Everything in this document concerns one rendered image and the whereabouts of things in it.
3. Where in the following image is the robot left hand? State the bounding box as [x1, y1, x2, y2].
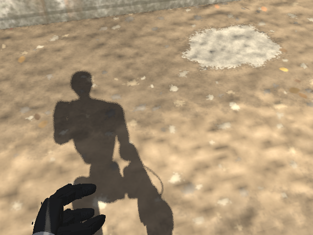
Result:
[31, 183, 106, 235]

